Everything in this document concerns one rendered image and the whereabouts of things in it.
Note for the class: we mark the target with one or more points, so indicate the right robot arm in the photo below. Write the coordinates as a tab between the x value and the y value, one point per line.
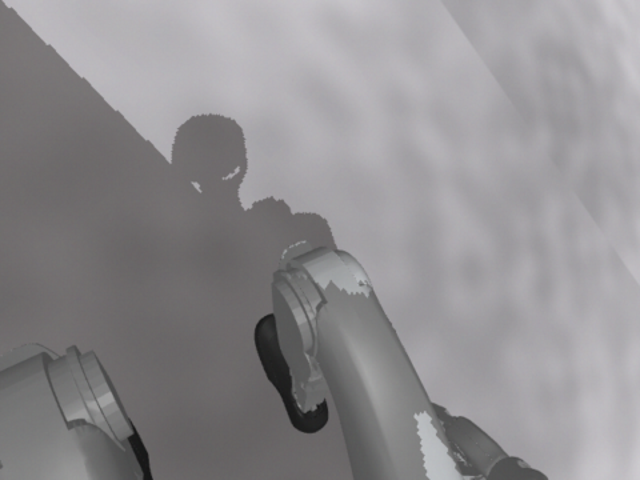
514	468

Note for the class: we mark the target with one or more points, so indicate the left robot foot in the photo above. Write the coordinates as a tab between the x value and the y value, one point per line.
140	453

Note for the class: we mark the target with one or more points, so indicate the right robot hand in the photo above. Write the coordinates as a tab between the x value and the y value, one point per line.
470	445

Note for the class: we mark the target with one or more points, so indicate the right robot foot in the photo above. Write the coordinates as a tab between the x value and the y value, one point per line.
278	373

